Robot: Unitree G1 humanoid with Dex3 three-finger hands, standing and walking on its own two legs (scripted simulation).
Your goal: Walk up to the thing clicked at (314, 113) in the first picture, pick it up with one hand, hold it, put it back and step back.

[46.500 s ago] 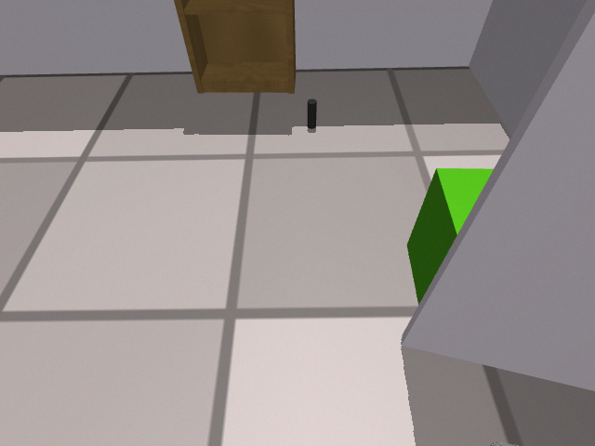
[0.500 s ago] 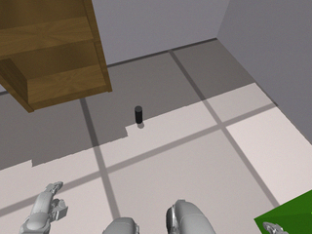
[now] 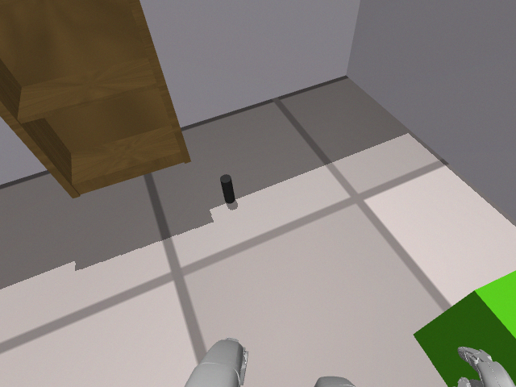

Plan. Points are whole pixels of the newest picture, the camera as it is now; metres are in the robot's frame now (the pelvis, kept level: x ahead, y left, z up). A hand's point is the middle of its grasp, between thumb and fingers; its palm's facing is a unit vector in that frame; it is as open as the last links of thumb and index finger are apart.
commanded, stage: step back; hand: left
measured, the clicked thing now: (227, 189) +0.97 +0.24 -0.67
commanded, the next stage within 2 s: stand in 1.04 s
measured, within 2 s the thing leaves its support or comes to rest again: neither
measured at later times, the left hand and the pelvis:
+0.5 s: hand out of the picture +0.02 +0.27 -0.13, palm faces +0.10 -0.90 -0.42, open 7.4 cm; pelvis -0.02 -0.02 +0.00, yaw +6 degrees
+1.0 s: hand out of the picture +0.05 +0.29 -0.15, palm faces +0.15 -0.92 -0.37, open 7.4 cm; pelvis +0.01 +0.01 +0.00, yaw +7 degrees
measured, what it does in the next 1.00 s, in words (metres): steps on the spot: left foot, then left foot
